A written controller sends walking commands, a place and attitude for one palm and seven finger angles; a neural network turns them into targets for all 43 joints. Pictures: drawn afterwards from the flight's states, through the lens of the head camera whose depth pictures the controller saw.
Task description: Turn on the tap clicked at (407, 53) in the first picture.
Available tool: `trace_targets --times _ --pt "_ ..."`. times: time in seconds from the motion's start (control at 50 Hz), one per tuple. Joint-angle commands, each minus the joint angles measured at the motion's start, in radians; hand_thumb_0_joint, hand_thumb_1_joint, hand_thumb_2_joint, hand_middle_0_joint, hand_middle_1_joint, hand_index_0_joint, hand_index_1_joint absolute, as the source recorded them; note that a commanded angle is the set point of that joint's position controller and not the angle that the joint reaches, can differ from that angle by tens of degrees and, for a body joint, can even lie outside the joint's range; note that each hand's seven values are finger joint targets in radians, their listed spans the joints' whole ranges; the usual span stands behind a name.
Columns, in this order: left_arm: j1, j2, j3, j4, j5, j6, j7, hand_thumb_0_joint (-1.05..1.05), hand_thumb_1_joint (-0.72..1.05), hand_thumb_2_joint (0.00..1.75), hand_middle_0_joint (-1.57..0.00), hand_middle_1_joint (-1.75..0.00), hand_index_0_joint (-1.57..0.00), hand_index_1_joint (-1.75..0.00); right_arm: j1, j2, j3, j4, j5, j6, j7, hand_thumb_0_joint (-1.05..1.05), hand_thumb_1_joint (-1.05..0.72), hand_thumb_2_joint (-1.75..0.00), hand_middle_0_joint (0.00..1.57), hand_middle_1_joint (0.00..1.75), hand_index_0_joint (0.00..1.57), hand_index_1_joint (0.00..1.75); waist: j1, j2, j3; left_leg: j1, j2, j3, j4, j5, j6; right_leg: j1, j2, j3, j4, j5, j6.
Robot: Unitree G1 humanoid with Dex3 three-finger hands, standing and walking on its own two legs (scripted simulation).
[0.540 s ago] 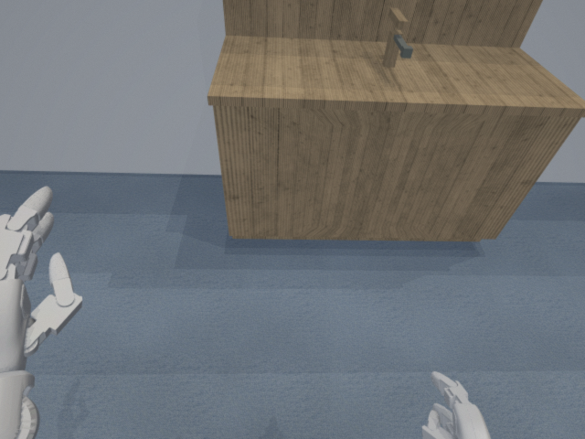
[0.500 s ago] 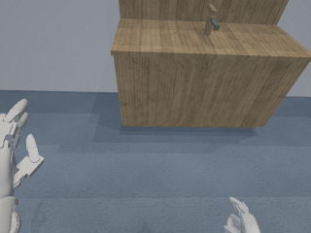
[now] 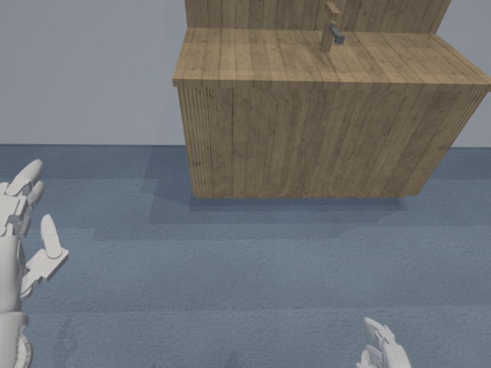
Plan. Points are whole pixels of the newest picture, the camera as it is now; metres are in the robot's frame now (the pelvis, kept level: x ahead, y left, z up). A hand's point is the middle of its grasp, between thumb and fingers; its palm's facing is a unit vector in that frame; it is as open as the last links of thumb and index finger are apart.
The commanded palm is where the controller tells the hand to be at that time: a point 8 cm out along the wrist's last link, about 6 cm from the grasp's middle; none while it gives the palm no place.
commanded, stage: walk to a spot facing it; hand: left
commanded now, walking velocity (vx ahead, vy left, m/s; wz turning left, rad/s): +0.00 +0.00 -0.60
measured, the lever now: (339, 39) +1.18 -0.27 +0.07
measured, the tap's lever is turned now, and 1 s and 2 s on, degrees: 0 0 0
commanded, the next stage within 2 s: none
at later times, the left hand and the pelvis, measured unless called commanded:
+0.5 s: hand (132, 241) +0.23 +0.16 +0.16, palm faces +0.25 -0.88 -0.42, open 7.4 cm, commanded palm +0.18 +0.22 +0.18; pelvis -0.02 -0.03 -0.01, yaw -10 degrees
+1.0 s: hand (297, 216) +0.29 -0.04 +0.15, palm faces -0.13 -0.87 -0.48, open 7.4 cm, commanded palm +0.25 +0.05 +0.18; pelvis -0.02 -0.11 -0.03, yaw -29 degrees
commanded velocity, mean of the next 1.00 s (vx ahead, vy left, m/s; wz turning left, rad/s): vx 0.19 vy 0.00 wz -0.51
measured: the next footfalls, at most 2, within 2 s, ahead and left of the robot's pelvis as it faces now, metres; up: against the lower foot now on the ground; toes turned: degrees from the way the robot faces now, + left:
right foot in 0.88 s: +0.02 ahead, -0.20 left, +0.00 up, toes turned -34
left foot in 1.48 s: +0.25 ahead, -0.13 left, +0.00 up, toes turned -21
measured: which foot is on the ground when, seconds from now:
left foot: down 0.00-0.88, up 0.90-1.00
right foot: down 0.00-0.56, up 0.58-0.86, down 0.88-1.00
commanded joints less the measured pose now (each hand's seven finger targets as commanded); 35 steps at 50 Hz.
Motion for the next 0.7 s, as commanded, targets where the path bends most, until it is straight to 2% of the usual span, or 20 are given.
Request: trace_targets --times 0.0,0.1,0.2,0.26,0.28,0.3,0.32,0.34,0.36,0.38,0.42,0.46,0.5,0.52,0.54,0.56,0.58,0.62,0.64,0.68 --pt "-0.095 0.16 0.1 -0.237 -0.006 -0.063 0.021 0.0 0.9 0.9 -0.2 -0.3 -0.2 -0.3 -0.107 -0.124 -0.049 -0.173 0.003 -0.054 -0.003 0.0 -0.9 -0.9 0.2 0.3 0.2 0.3 0.005 0.058 -0.088 -0.025 0.063 -0.034 -0.119 -0.062 0.007 0.035 -0.022 0.063 -0.042 0.011 -0.018" --pt "-0.114 0.145 0.097 -0.253 -0.007 -0.059 0.021 0.0 0.9 0.9 -0.2 -0.3 -0.2 -0.3 -0.111 -0.13 -0.059 -0.19 0.009 -0.05 0.002 0.0 -0.9 -0.9 0.2 0.3 0.2 0.3 0.017 0.105 -0.099 -0.033 0.139 -0.037 -0.111 -0.069 0.018 -0.021 -0.004 0.07 0.085 0.031 -0.012" --pt "-0.11 0.149 0.108 -0.262 -0.014 -0.05 0.019 0.0 0.9 0.9 -0.2 -0.3 -0.2 -0.3 -0.111 -0.125 -0.06 -0.206 0.014 -0.043 0.011 0.0 -0.9 -0.9 0.2 0.3 0.2 0.3 0.026 0.158 -0.083 -0.084 0.232 -0.045 -0.097 -0.095 0.053 -0.072 0.003 0.048 0.252 -0.091 -0.001" --pt "-0.108 0.161 0.121 -0.296 -0.018 -0.053 0.017 0.0 0.9 0.9 -0.2 -0.3 -0.2 -0.3 -0.108 -0.121 -0.061 -0.212 0.015 -0.041 0.021 0.0 -0.9 -0.9 0.2 0.3 0.2 0.3 0.028 0.136 -0.088 -0.076 0.225 -0.006 -0.006 -0.058 0.044 -0.089 -0.009 0.072 0.221 -0.074 -0.011" --pt "-0.101 0.172 0.134 -0.297 -0.019 -0.053 0.017 0.0 0.9 0.9 -0.2 -0.3 -0.2 -0.3 -0.104 -0.12 -0.062 -0.216 0.015 -0.035 0.026 0.0 -0.9 -0.9 0.2 0.3 0.2 0.3 0.029 0.082 -0.091 -0.081 0.192 0.025 0.061 -0.085 0.026 -0.095 -0.033 0.12 0.181 -0.004 -0.029" --pt "-0.112 0.18 0.133 -0.301 -0.021 -0.052 0.016 0.0 0.9 0.9 -0.2 -0.3 -0.2 -0.3 -0.104 -0.114 -0.065 -0.221 0.016 -0.028 0.028 0.0 -0.9 -0.9 0.2 0.3 0.2 0.3 0.022 -0.02 -0.086 -0.073 0.123 0.071 0.151 -0.177 -0.006 -0.15 -0.081 0.237 0.108 0.056 -0.058" --pt "-0.113 0.192 0.139 -0.3 -0.022 -0.051 0.018 0.0 0.9 0.9 -0.2 -0.3 -0.2 -0.3 -0.091 -0.107 -0.069 -0.222 0.01 -0.021 0.031 0.0 -0.9 -0.9 0.2 0.3 0.2 0.3 0.014 -0.134 -0.087 -0.053 0.046 0.087 0.251 -0.257 -0.034 -0.213 -0.153 0.401 0.002 0.05 -0.099" --pt "-0.098 0.203 0.154 -0.288 -0.023 -0.045 0.022 0.0 0.9 0.9 -0.2 -0.3 -0.2 -0.3 -0.089 -0.105 -0.073 -0.22 0.005 -0.011 0.039 0.0 -0.9 -0.9 0.2 0.3 0.2 0.3 0.012 -0.191 -0.075 -0.064 0.003 0.067 0.338 -0.303 -0.049 -0.242 -0.211 0.543 -0.092 0.005 -0.141" --pt "-0.083 0.201 0.148 -0.275 -0.023 -0.039 0.022 0.0 0.9 0.9 -0.2 -0.3 -0.2 -0.3 -0.106 -0.092 -0.064 -0.218 -0.001 -0.001 0.044 0.0 -0.9 -0.9 0.2 0.3 0.2 0.3 0.022 -0.199 -0.052 -0.118 -0.002 0.023 0.411 -0.333 -0.052 -0.219 -0.239 0.616 -0.141 -0.044 -0.175" --pt "-0.083 0.204 0.154 -0.291 -0.021 -0.04 0.024 0.0 0.9 0.9 -0.2 -0.3 -0.2 -0.3 -0.115 -0.089 -0.058 -0.221 -0.003 0.006 0.05 0.0 -0.9 -0.9 0.2 0.3 0.2 0.3 0.029 -0.191 -0.06 -0.16 0.003 -0.009 0.433 -0.341 -0.053 -0.158 -0.244 0.625 -0.14 -0.027 -0.198" --pt "-0.061 0.218 0.18 -0.31 -0.024 -0.048 0.027 0.0 0.9 0.9 -0.2 -0.3 -0.2 -0.3 -0.123 -0.089 -0.049 -0.22 -0.003 0.02 0.055 0.0 -0.9 -0.9 0.2 0.3 0.2 0.3 0.029 -0.174 -0.137 -0.153 0.002 -0.038 0.331 -0.308 -0.049 -0.04 -0.209 0.543 -0.069 0.108 -0.201" --pt "-0.022 0.22 0.195 -0.289 -0.028 -0.053 0.025 0.0 0.9 0.9 -0.2 -0.3 -0.2 -0.3 -0.128 -0.091 -0.048 -0.214 -0.003 0.035 0.053 0.0 -0.9 -0.9 0.2 0.3 0.2 0.3 0.027 -0.174 -0.216 -0.066 -0.011 -0.005 0.177 -0.243 -0.041 0.007 -0.151 0.461 -0.016 0.162 -0.168" --pt "-0.035 0.207 0.178 -0.307 -0.032 -0.059 0.021 0.0 0.9 0.9 -0.2 -0.3 -0.2 -0.3 -0.105 -0.098 -0.051 -0.202 -0.003 0.037 0.049 0.0 -0.9 -0.9 0.2 0.3 0.2 0.3 0.01 -0.136 -0.248 0.114 -0.001 0.04 -0.026 -0.179 -0.018 -0.08 -0.095 0.399 0.034 0.015 -0.117" --pt "-0.059 0.204 0.169 -0.336 -0.037 -0.069 0.018 0.0 0.9 0.9 -0.2 -0.3 -0.2 -0.3 -0.096 -0.11 -0.055 -0.199 -0.004 0.029 0.041 0.0 -0.9 -0.9 0.2 0.3 0.2 0.3 -0.001 -0.066 -0.236 0.25 0.071 -0.004 -0.113 -0.159 0.02 -0.217 -0.037 0.332 0.123 -0.075 -0.079" --pt "-0.055 0.179 0.152 -0.338 -0.046 -0.073 0.012 0.0 0.9 0.9 -0.2 -0.3 -0.2 -0.3 -0.111 -0.133 -0.063 -0.201 -0.006 0.019 0.029 0.0 -0.9 -0.9 0.2 0.3 0.2 0.3 -0.004 0.116 -0.198 0.364 0.245 -0.184 -0.198 -0.142 0.082 -0.407 0.058 0.197 0.303 -0.212 -0.028" --pt "-0.058 0.185 0.149 -0.367 -0.027 -0.082 0.011 0.0 0.9 0.9 -0.2 -0.3 -0.2 -0.3 -0.103 -0.133 -0.074 -0.208 0.002 0.009 0.026 0.0 -0.9 -0.9 0.2 0.3 0.2 0.3 0.001 0.268 -0.182 0.407 0.415 -0.332 -0.198 0.002 0.171 -0.541 0.074 0.065 0.586 -0.349 0.008" --pt "-0.037 0.212 0.173 -0.33 -0.005 -0.09 0.014 0.0 0.9 0.9 -0.2 -0.3 -0.2 -0.3 -0.106 -0.116 -0.072 -0.189 0.006 -0.002 0.03 0.0 -0.9 -0.9 0.2 0.3 0.2 0.3 0.004 0.245 -0.163 0.336 0.463 -0.307 -0.193 -0.008 0.202 -0.562 0.009 0.013 0.765 -0.325 0.017" --pt "-0.022 0.151 0.117 -0.284 -0.002 -0.088 0.005 0.0 0.9 0.9 -0.2 -0.3 -0.2 -0.3 -0.094 -0.125 -0.071 -0.17 0.006 -0.005 0.044 0.0 -0.9 -0.9 0.2 0.3 0.2 0.3 -0.007 0.215 -0.054 0.168 0.439 -0.178 -0.2 -0.104 0.203 -0.532 -0.053 0.006 0.802 -0.272 0.019" --pt "-0.104 0.136 0.086 -0.323 0.0 -0.089 -0.001 0.0 0.9 0.9 -0.2 -0.3 -0.2 -0.3 -0.101 -0.122 -0.069 -0.161 0.012 -0.016 0.045 0.0 -0.9 -0.9 0.2 0.3 0.2 0.3 -0.007 0.201 -0.009 0.156 0.421 -0.08 -0.199 -0.1 0.18 -0.535 -0.073 -0.019 0.775 -0.235 0.026" --pt "-0.126 0.13 0.059 -0.255 0.014 -0.092 0.0 0.0 0.9 0.9 -0.2 -0.3 -0.2 -0.3 -0.089 -0.136 -0.066 -0.152 0.003 -0.02 0.042 0.0 -0.9 -0.9 0.2 0.3 0.2 0.3 -0.008 0.209 0.074 0.038 0.369 0.026 -0.206 -0.046 0.122 -0.419 -0.074 -0.09 0.634 -0.22 0.03"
